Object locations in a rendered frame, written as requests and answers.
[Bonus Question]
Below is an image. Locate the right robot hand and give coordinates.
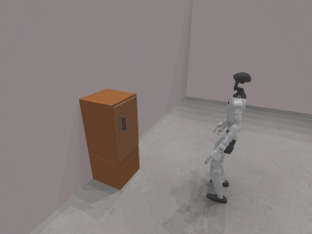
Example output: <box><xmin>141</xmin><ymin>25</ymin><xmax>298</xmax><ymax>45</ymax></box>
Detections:
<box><xmin>213</xmin><ymin>122</ymin><xmax>226</xmax><ymax>135</ymax></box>

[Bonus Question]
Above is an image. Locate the cupboard door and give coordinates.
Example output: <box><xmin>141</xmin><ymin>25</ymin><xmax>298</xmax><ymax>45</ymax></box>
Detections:
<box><xmin>113</xmin><ymin>96</ymin><xmax>139</xmax><ymax>161</ymax></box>

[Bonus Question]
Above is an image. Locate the robot left forearm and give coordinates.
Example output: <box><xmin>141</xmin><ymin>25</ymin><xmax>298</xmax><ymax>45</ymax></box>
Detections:
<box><xmin>216</xmin><ymin>125</ymin><xmax>239</xmax><ymax>153</ymax></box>

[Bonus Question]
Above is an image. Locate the robot right thigh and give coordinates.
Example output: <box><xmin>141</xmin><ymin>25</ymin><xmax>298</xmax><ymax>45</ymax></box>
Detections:
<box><xmin>214</xmin><ymin>131</ymin><xmax>225</xmax><ymax>163</ymax></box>

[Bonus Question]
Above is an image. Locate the left robot hand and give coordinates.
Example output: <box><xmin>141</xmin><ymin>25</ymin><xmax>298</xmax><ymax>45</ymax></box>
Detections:
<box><xmin>205</xmin><ymin>149</ymin><xmax>222</xmax><ymax>169</ymax></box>

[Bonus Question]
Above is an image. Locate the left robot upper arm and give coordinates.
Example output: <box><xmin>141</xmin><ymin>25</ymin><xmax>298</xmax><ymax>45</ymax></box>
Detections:
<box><xmin>230</xmin><ymin>98</ymin><xmax>244</xmax><ymax>133</ymax></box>

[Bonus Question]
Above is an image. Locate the handle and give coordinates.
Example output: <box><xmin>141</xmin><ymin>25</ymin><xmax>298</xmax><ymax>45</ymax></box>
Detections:
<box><xmin>119</xmin><ymin>116</ymin><xmax>127</xmax><ymax>131</ymax></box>

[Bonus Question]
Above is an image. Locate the left robot shin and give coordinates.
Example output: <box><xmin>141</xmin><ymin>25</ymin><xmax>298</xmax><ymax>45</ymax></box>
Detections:
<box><xmin>210</xmin><ymin>170</ymin><xmax>222</xmax><ymax>199</ymax></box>

